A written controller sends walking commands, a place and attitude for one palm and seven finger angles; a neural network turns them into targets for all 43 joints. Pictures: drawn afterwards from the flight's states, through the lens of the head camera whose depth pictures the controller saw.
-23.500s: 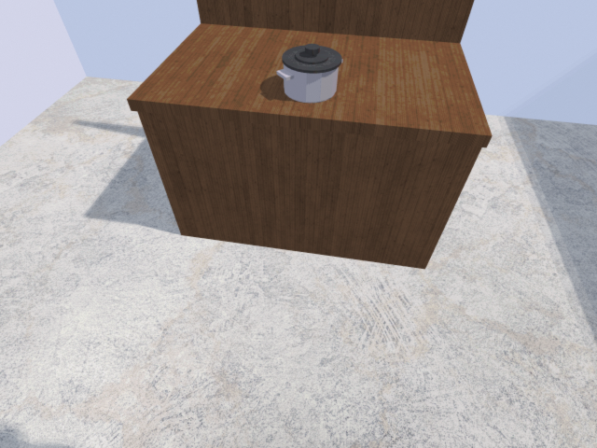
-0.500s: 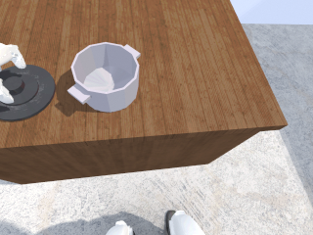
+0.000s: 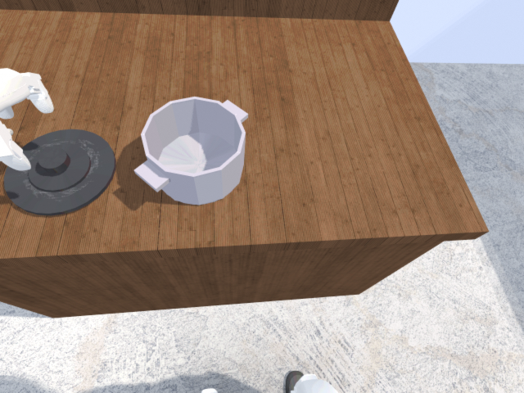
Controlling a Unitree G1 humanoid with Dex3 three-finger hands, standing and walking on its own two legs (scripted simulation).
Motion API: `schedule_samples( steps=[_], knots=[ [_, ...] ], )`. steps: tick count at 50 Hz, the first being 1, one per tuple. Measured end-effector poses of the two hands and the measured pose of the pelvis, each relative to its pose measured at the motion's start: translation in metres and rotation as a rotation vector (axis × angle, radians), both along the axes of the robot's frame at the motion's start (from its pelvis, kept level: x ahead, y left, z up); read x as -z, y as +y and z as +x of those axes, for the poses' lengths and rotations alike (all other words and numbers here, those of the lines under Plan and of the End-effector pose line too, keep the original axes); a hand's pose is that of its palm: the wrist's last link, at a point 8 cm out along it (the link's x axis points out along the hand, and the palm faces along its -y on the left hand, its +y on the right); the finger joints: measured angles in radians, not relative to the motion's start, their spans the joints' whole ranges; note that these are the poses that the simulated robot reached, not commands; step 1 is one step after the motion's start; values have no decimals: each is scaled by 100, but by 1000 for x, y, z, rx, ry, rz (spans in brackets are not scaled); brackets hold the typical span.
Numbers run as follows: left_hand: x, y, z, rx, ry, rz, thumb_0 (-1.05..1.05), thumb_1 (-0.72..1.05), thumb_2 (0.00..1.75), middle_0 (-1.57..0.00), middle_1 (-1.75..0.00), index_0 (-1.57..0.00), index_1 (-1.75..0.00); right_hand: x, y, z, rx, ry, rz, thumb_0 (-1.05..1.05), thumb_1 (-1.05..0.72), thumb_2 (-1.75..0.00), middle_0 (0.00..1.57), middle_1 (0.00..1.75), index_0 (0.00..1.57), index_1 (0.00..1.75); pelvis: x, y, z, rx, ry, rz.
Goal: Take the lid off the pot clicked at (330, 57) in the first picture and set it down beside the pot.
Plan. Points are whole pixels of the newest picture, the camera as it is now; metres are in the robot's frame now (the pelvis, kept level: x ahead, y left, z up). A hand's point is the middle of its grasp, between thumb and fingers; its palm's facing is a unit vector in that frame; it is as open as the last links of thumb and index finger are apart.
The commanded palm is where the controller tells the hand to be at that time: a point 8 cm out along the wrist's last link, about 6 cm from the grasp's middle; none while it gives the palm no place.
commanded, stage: raise the empty hand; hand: left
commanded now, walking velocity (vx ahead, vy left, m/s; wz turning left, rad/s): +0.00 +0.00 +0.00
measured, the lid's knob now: (54, 160) +0.50 +0.34 -0.02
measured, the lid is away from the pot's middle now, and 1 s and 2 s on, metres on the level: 0.24 0.24 0.24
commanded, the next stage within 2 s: draw the hand back to the body in 0.38 s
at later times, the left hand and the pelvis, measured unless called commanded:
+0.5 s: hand out of the picture +0.47 +0.34 +0.12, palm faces -0.42 -0.10 -0.90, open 11.0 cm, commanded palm +0.49 +0.32 +0.17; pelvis +0.01 +0.00 +0.01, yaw +0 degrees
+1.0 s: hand out of the picture +0.43 +0.32 +0.12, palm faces -0.28 -0.22 -0.93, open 11.0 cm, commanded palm +0.40 +0.32 +0.18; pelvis +0.01 +0.00 +0.02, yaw +2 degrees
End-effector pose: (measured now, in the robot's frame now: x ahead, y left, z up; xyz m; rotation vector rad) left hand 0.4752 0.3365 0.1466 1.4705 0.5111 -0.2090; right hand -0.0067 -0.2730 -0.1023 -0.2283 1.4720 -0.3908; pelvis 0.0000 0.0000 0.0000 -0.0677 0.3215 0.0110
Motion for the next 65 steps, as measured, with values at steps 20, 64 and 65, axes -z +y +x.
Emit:
schedule_samples(
  steps=[20, 64, 65],
  knots=[
    [-36, 6, -4, -21, -24, -2, 0, 9, 43, -30, -98, -30, -98, -6, 2, 19, -21, -53, 14, 1, -90, -90, 20, 30, 21, 30, -9, 3, 6, -5, -44, 7],
    [-28, -21, -88, -379, -839, -1053, 0, 15, 47, -29, -93, -29, -93, -32, 18, 133, -240, -462, 70, 1, -90, -90, 20, 30, 21, 30, -25, -12, 25, -7, -251, 25],
    [-29, -22, -91, -382, -851, -1056, 0, 16, 48, -29, -92, -28, -91, -32, 16, 134, -241, -468, 69, 1, -90, -90, 20, 30, 21, 30, -26, -13, 27, -6, -254, 25]
  ],
)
